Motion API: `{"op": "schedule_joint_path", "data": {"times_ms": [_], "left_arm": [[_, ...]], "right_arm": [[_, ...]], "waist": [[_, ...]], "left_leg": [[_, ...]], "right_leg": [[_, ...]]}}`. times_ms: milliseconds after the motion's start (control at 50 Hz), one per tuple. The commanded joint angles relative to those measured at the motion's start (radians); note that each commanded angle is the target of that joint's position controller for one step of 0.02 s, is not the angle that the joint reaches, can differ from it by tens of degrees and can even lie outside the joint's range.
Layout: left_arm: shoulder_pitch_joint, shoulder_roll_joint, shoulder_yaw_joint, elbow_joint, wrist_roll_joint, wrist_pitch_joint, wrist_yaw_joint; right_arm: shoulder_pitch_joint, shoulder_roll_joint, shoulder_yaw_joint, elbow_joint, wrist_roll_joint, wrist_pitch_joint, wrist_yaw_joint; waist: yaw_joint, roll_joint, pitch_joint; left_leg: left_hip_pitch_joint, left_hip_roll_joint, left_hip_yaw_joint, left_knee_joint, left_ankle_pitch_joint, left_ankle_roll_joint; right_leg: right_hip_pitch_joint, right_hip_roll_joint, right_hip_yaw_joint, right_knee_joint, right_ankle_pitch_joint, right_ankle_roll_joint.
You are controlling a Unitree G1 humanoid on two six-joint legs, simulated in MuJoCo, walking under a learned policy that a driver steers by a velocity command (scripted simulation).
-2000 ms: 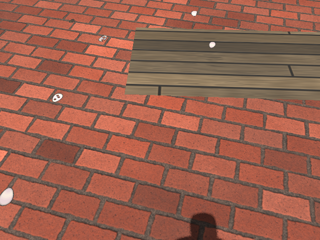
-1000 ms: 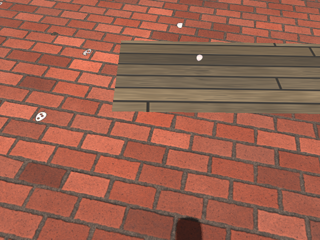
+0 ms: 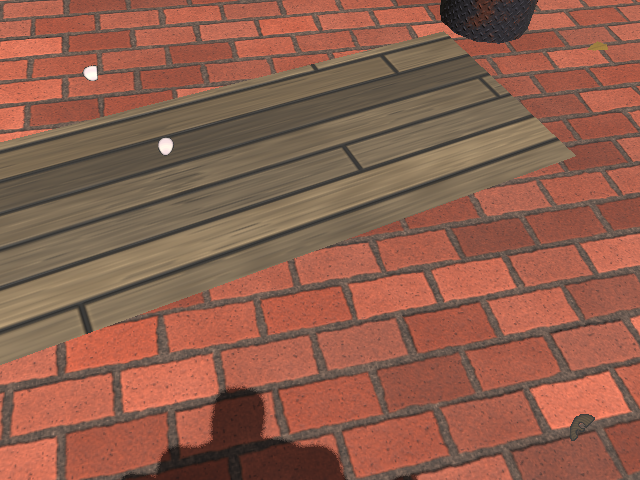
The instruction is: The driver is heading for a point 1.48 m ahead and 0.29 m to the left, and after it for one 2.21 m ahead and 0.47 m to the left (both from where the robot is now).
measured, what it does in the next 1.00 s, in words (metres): steps on the spot: right foot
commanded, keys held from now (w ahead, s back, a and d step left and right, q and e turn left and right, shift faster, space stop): no key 0.98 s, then w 0.02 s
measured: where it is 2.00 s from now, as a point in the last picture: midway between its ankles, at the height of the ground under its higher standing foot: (299, 469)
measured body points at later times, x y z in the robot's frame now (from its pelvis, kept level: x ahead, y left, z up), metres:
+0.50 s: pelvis +0.01 -0.03 -0.01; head +0.02 -0.04 +0.44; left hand +0.11 +0.22 -0.14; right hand +0.08 -0.31 -0.14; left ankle +0.03 +0.12 -0.74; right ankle -0.01 -0.14 -0.74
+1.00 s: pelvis +0.01 -0.03 -0.01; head +0.02 -0.03 +0.44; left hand +0.05 +0.22 -0.15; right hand +0.05 -0.29 -0.16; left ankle +0.03 +0.12 -0.74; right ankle -0.01 -0.14 -0.74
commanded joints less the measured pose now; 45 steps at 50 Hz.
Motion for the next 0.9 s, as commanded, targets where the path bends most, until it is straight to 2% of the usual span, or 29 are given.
{"op": "schedule_joint_path", "data": {"times_ms": [20,60,100,120,140,160,180,200,220,260,320,520,900], "left_arm": [[0.023,0.002,-0.008,-0.048,0.001,-0.006,-0.003],[0.005,0.019,-0.006,-0.047,-0.004,-0.009,-0.008],[0.046,0.027,0.0,-0.022,-0.004,-0.012,-0.011],[0.053,0.035,0.002,-0.013,0.002,-0.013,-0.013],[0.054,0.071,0.007,-0.019,0.012,-0.012,-0.01],[0.072,0.134,0.019,-0.024,0.023,-0.009,-0.003],[0.039,0.103,0.009,-0.006,0.027,-0.01,-0.014],[-0.003,0.035,-0.007,-0.021,0.027,-0.02,-0.027],[0.0,0.02,-0.011,-0.008,0.034,-0.03,-0.03],[0.014,0.041,-0.009,0.007,0.028,-0.049,-0.032],[0.046,0.03,-0.014,0.035,0.02,-0.062,-0.028],[0.066,0.019,-0.02,0.104,0.015,-0.067,-0.027],[0.122,-0.001,-0.033,0.228,0.011,-0.062,-0.016]], "right_arm": [[-0.031,-0.143,-0.03,-0.044,0.002,0.004,-0.005],[0.006,-0.171,-0.036,-0.028,0.006,0.01,-0.006],[-0.005,-0.173,-0.034,-0.021,0.019,0.013,-0.004],[0.02,-0.164,-0.031,-0.009,0.025,0.01,-0.002],[0.051,-0.154,-0.025,0.002,0.02,0.0,0.001],[0.065,-0.119,-0.013,-0.006,-0.008,-0.014,0.012],[0.072,-0.069,-0.003,-0.005,-0.01,-0.022,0.014],[0.022,-0.102,-0.008,0.003,-0.017,-0.02,0.011],[-0.005,-0.112,-0.014,0.007,-0.012,-0.017,0.008],[0.011,-0.124,-0.019,0.025,-0.006,-0.005,-0.004],[0.035,-0.116,-0.021,0.054,-0.002,-0.001,-0.008],[0.052,-0.112,-0.027,0.141,0.005,0.012,-0.017],[0.079,-0.087,-0.021,0.245,0.01,0.024,-0.029]], "waist": [[0.012,0.233,-0.13],[-0.014,0.248,-0.128],[0.015,0.232,-0.11],[0.021,0.212,-0.093],[0.012,0.169,-0.106],[-0.014,0.02,-0.14],[-0.042,-0.121,-0.134],[-0.016,-0.076,-0.086],[-0.005,-0.066,-0.058],[-0.003,-0.068,-0.013],[-0.004,-0.044,-0.006],[0.001,0.024,-0.014],[0.007,0.031,0.012]], "left_leg": [[0.148,0.17,-0.13,-0.077,0.461,0.19],[0.16,0.191,-0.162,-0.074,0.424,0.203],[0.13,0.182,-0.165,-0.057,0.349,0.187],[0.095,0.164,-0.158,-0.055,0.29,0.157],[0.024,0.151,-0.15,-0.048,0.197,0.103],[-0.046,0.083,-0.071,0.038,0.065,0.044],[0.014,0.02,0.008,0.012,-0.091,-0.008],[0.064,0.024,0.007,0.01,-0.049,-0.041],[0.068,0.019,0.009,0.011,-0.004,-0.047],[0.075,0.022,0.003,0.016,0.044,-0.045],[0.091,0.025,0.0,0.01,0.072,-0.041],[0.131,0.028,-0.001,0.003,0.123,-0.048],[0.126,0.019,0.009,-0.007,0.112,-0.036]], "right_leg": [[0.079,-0.053,-0.08,-0.205,0.029,0.023],[0.137,-0.058,-0.097,-0.336,0.074,0.013],[0.233,-0.054,-0.118,-0.551,0.228,-0.019],[0.295,-0.054,-0.115,-0.665,0.323,-0.047],[0.393,-0.108,-0.052,-0.664,0.408,-0.079],[0.47,-0.229,0.061,-0.613,0.605,-0.128],[0.328,-0.268,0.08,-0.623,0.502,-0.2],[0.256,-0.231,0.071,-0.648,0.342,-0.194],[0.234,-0.193,0.048,-0.652,0.271,-0.165],[0.202,-0.167,0.03,-0.65,0.282,-0.136],[0.204,-0.155,0.017,-0.635,0.32,-0.127],[0.224,-0.132,-0.007,-0.623,0.377,-0.127],[0.221,-0.1,-0.054,-0.625,0.347,-0.109]]}}
Next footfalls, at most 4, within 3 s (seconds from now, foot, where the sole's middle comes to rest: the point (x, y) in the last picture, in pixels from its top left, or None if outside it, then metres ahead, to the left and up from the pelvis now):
0.14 right None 0.03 -0.14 -0.78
1.72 right None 0.46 -0.11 -0.78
2.26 left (253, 343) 0.77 0.13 -0.78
2.78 right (346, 243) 1.07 -0.10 -0.78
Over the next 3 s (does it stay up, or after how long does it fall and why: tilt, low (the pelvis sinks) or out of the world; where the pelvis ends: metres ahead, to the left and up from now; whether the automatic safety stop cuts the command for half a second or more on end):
stays up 1.00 -0.01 0.00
